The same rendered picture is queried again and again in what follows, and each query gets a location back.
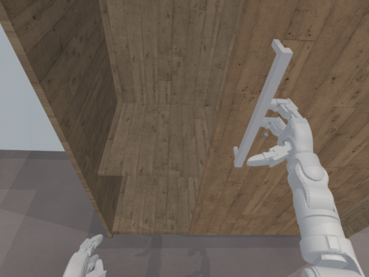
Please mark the robot left hand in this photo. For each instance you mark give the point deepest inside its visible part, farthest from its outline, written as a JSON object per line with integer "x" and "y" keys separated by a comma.
{"x": 80, "y": 264}

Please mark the robot right forearm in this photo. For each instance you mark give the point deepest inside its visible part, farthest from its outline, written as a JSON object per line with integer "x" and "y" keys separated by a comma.
{"x": 323, "y": 241}

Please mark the robot right hand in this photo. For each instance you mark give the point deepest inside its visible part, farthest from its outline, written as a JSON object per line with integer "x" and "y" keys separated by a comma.
{"x": 297, "y": 132}

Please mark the wardrobe door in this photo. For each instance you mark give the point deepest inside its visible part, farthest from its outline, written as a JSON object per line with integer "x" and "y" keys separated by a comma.
{"x": 355, "y": 211}
{"x": 327, "y": 79}

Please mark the handle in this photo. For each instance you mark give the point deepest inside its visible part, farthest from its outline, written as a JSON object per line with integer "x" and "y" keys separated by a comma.
{"x": 280, "y": 63}

